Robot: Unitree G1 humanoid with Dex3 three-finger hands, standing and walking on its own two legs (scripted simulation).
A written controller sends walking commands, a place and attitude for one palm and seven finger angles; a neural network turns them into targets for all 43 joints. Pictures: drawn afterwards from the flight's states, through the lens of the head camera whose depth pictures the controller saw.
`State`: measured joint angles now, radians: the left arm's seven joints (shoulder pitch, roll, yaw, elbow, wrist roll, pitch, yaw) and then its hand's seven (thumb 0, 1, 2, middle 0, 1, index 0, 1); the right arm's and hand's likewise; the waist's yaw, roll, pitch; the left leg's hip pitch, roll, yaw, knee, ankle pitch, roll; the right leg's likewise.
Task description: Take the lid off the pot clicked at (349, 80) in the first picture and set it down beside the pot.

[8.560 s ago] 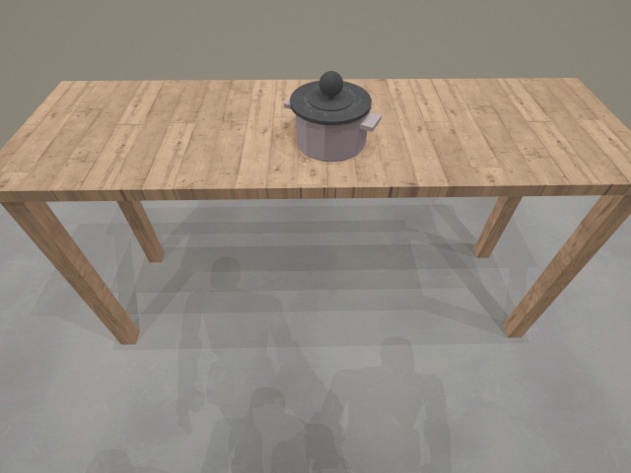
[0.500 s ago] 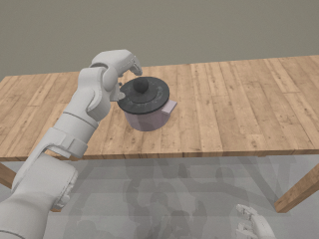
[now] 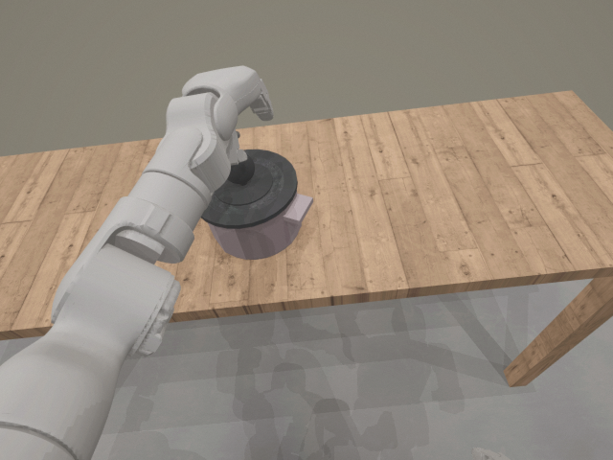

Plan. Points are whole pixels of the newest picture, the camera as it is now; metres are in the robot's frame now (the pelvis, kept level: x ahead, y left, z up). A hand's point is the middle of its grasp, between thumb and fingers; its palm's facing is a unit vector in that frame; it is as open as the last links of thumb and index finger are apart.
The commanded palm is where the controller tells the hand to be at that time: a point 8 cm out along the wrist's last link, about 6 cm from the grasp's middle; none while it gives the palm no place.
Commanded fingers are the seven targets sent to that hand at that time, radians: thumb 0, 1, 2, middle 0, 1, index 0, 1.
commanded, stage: move the open hand above the knob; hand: left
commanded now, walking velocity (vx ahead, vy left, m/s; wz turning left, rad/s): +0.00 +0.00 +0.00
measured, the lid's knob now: (238, 167) +0.51 +0.10 +0.10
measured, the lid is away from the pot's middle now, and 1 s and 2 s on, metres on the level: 0.00 0.00 0.00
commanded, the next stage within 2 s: lower the open fingers around the knob in 0.54 s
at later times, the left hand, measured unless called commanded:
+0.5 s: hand (219, 140) +0.47 +0.10 +0.19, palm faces -0.24 -0.07 -0.97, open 10.4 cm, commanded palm +0.46 +0.11 +0.25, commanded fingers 0.00 -0.38 1.52 -0.82 -0.08 -0.82 -0.08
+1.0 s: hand (229, 157) +0.46 +0.09 +0.16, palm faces -0.32 -0.08 -0.94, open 10.4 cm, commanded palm +0.46 +0.10 +0.23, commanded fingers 0.00 -0.38 1.52 -0.82 -0.08 -0.82 -0.08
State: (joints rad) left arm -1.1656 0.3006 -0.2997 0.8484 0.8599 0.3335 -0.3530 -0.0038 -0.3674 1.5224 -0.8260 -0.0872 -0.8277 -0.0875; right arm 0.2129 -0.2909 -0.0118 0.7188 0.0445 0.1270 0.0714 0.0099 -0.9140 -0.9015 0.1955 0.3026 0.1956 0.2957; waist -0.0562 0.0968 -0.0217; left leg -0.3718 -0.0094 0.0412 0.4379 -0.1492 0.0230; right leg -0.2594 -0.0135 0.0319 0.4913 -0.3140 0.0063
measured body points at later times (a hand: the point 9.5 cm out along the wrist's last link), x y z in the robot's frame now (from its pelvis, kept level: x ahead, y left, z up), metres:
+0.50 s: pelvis +0.00 +0.00 +0.00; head +0.02 -0.03 +0.45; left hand +0.47 +0.10 +0.24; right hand +0.12 -0.24 -0.13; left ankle +0.04 +0.11 -0.74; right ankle -0.04 -0.13 -0.74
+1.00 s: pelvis +0.00 +0.00 +0.00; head +0.02 -0.03 +0.45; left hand +0.47 +0.09 +0.22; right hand +0.11 -0.24 -0.14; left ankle +0.04 +0.11 -0.74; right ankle -0.04 -0.13 -0.74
